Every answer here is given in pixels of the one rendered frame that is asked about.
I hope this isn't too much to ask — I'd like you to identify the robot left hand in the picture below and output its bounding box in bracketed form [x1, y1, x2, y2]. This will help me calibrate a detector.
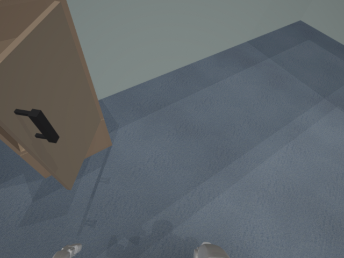
[52, 243, 82, 258]

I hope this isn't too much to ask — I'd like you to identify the handle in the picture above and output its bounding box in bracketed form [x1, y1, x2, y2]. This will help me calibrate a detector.
[14, 109, 59, 143]

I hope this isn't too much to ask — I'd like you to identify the right robot thigh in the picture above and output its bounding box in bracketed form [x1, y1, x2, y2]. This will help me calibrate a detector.
[193, 244, 230, 258]

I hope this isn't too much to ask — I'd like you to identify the cupboard door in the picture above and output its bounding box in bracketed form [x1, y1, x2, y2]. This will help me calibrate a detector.
[0, 1, 101, 190]

